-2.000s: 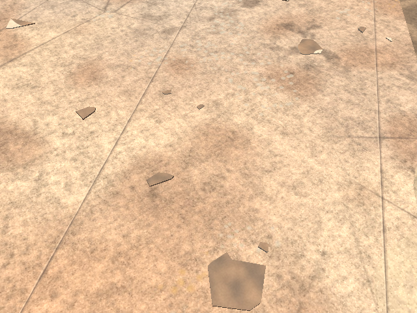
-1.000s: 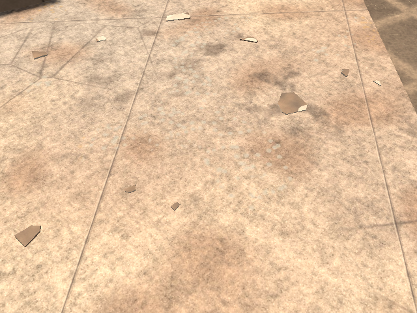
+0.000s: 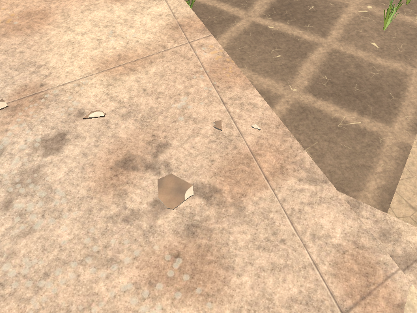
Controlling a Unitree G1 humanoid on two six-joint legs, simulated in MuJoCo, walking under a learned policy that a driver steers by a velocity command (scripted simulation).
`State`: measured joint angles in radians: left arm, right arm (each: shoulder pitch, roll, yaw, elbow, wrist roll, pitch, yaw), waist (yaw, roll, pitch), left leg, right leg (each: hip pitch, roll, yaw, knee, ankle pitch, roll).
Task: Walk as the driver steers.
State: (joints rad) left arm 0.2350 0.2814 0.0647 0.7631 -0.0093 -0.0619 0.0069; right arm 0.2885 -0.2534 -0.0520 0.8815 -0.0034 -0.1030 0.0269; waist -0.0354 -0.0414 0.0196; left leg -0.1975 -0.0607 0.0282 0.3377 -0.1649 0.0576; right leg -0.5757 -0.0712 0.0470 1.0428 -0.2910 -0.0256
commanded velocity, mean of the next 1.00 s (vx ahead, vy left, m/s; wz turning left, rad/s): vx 0.19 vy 0.00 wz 0.33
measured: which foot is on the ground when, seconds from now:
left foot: down 0.00-0.28, up 0.30-0.70, down 0.72-1.00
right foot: up 0.00-0.24, down 0.26-0.72, up 0.74-1.00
